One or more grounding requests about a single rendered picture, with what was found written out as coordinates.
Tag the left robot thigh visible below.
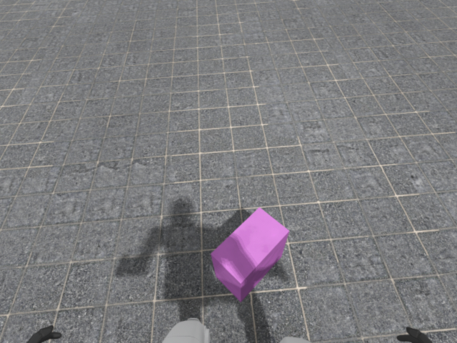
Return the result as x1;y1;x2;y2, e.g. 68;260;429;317
162;320;210;343

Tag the robot right hand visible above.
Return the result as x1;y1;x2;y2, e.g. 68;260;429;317
397;327;433;343

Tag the carton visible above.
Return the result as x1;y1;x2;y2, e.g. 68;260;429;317
211;207;289;302

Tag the robot left hand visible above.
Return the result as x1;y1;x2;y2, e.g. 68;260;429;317
27;325;61;343

